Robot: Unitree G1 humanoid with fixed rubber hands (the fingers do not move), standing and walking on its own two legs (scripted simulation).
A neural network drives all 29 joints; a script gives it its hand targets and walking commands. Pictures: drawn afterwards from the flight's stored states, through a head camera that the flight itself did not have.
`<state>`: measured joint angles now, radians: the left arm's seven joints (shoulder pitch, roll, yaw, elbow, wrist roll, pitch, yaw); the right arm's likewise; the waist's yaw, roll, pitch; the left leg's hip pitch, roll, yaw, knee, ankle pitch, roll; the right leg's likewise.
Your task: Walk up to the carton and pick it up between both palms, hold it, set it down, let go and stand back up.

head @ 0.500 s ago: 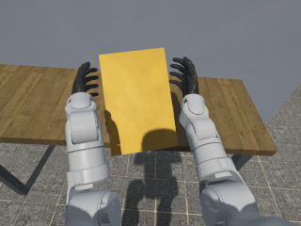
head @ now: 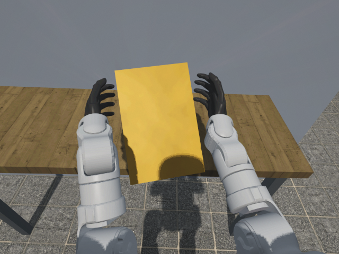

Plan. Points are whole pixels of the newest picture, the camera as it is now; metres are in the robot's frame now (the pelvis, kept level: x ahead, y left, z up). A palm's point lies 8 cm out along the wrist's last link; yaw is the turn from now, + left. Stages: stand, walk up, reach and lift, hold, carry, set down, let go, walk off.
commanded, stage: hold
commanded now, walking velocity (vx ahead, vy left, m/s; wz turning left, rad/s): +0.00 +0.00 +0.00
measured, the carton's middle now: (158, 123) +0.40 -0.01 +0.08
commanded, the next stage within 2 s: set down in 1.80 s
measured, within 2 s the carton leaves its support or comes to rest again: neither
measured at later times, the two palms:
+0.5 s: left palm (100, 109) +0.36 +0.12 +0.18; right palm (218, 105) +0.36 -0.14 +0.18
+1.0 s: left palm (101, 116) +0.34 +0.12 +0.17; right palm (218, 114) +0.34 -0.14 +0.16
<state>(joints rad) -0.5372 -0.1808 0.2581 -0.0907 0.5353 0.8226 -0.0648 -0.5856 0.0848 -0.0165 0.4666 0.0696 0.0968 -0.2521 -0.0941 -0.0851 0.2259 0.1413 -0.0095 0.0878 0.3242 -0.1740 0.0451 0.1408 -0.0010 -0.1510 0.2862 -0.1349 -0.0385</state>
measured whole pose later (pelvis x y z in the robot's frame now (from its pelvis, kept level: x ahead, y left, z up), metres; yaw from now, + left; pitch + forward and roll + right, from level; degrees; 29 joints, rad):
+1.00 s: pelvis -0.01 +0.00 +0.00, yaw +1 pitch -15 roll +0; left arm -0.57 -0.17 0.25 -0.04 0.51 0.79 -0.04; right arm -0.60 0.10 -0.08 0.49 0.02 0.07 -0.23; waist -0.10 -0.07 0.24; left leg 0.08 -0.01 0.08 0.33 -0.15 0.05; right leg 0.08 -0.01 -0.16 0.30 -0.12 -0.04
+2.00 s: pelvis -0.01 -0.01 +0.00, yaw +0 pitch -14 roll +0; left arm -0.58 -0.17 0.24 0.00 0.50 0.79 -0.02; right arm -0.62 0.13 -0.14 0.49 0.00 0.07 -0.22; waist -0.08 -0.08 0.21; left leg 0.07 -0.01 0.08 0.33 -0.15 0.04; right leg 0.07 0.00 -0.16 0.29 -0.12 -0.05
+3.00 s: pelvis +0.05 -0.01 +0.00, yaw +0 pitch -11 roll +0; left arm -0.42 -0.20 0.21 -0.10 0.50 0.61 -0.04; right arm -0.57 0.06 -0.01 0.48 0.09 -0.17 -0.23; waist -0.08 -0.07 0.20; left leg 0.11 0.01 0.08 0.30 -0.22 0.02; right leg 0.12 0.02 -0.15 0.26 -0.19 -0.05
